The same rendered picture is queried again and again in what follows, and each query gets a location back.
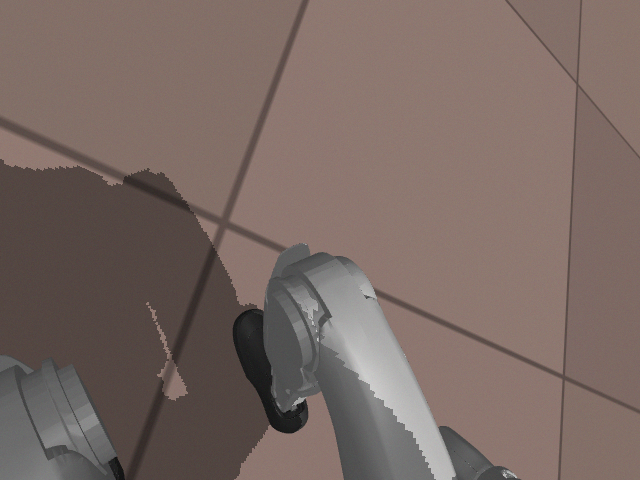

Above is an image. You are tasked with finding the left robot foot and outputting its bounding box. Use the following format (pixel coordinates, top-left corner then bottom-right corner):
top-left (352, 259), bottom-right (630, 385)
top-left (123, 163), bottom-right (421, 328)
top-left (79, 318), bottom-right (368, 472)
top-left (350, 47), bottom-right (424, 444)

top-left (108, 456), bottom-right (125, 480)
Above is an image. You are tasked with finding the right robot foot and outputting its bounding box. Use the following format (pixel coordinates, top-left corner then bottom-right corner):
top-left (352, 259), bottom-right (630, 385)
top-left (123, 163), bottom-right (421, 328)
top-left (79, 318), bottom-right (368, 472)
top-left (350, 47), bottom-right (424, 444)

top-left (233, 309), bottom-right (308, 434)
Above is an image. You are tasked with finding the right robot hand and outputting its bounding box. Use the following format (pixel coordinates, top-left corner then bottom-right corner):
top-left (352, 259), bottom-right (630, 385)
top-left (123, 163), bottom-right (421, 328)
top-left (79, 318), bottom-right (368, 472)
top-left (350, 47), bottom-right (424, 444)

top-left (438, 426), bottom-right (494, 480)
